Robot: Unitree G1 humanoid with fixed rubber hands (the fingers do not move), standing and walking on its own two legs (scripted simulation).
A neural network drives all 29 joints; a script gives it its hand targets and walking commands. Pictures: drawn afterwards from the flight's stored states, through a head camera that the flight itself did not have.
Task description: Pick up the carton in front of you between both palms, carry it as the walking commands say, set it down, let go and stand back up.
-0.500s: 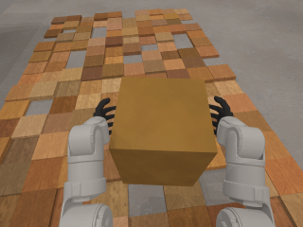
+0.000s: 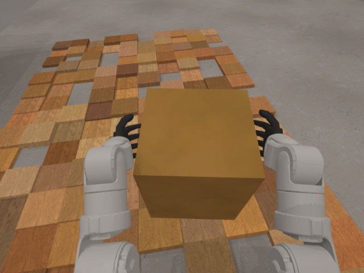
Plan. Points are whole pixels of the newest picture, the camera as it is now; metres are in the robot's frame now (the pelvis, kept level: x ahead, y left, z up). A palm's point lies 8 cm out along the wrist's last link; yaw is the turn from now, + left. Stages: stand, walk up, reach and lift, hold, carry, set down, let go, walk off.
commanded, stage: carry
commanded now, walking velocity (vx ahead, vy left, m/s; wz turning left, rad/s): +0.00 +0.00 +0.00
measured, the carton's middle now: (194, 159) +0.36 -0.01 +0.08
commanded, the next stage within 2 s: none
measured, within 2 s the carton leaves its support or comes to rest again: neither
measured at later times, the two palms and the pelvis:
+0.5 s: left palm (106, 127) +0.45 +0.20 +0.11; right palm (226, 112) +0.47 -0.10 +0.12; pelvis +0.10 +0.02 +0.00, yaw +1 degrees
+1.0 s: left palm (108, 86) +0.67 +0.24 +0.10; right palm (201, 81) +0.65 -0.06 +0.11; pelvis +0.33 +0.12 -0.02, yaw +0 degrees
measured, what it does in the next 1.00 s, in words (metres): walks ahead: left foot 0.03 m lower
